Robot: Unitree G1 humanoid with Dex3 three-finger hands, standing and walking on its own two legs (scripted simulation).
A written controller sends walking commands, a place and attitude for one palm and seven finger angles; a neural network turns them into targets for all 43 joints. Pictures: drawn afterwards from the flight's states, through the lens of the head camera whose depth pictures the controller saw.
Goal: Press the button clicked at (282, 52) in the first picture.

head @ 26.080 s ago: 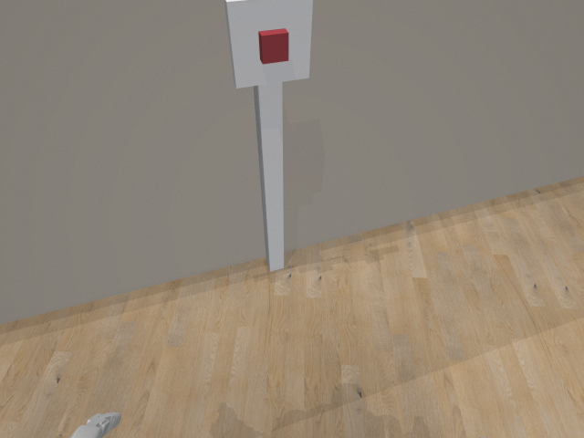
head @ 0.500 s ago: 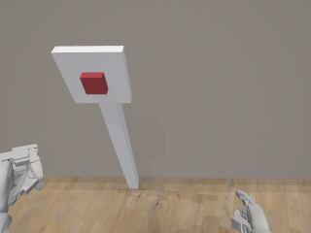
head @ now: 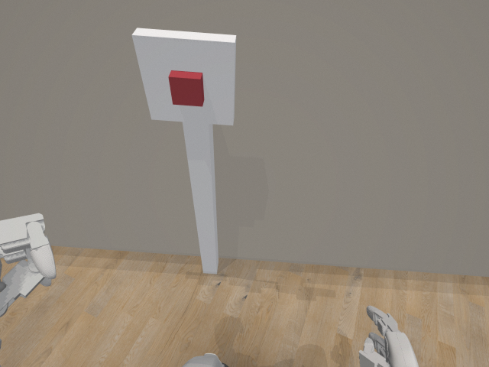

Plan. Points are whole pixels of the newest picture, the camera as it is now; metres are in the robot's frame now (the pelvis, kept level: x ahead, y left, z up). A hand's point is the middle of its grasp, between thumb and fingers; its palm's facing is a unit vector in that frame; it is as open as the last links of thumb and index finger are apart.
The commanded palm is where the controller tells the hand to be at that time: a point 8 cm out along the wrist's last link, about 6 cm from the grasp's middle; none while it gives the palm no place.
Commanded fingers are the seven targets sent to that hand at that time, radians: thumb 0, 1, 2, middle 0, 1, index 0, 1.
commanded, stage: step back with the hand held close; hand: left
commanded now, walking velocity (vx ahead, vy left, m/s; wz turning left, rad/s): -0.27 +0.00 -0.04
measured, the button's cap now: (187, 87) +0.56 +0.16 +0.16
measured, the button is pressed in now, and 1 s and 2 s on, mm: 0 0 0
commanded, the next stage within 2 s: stop stepping back and stand still in 0.34 s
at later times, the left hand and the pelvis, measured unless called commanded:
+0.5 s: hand out of the picture +0.07 +0.27 +0.20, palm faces +0.31 -0.86 -0.41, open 3.1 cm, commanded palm +0.03 +0.31 +0.19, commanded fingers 0.00 0.90 0.90 -1.30 -1.50 -1.30 -1.50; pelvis -0.11 +0.04 +0.00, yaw -4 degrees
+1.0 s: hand out of the picture -0.06 +0.36 +0.19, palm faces +0.45 -0.84 -0.31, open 3.1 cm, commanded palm -0.12 +0.39 +0.19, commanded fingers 0.00 0.90 0.90 -1.30 -1.50 -1.30 -1.50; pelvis -0.26 +0.11 -0.01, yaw -3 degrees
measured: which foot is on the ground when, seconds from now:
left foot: down 0.00-0.40, up 0.42-0.52, down 0.54-0.76, up 0.78-0.98, down 1.00-1.00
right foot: down 0.00-0.08, up 0.10-0.38, down 0.40-0.54, up 0.56-0.78, down 0.80-1.00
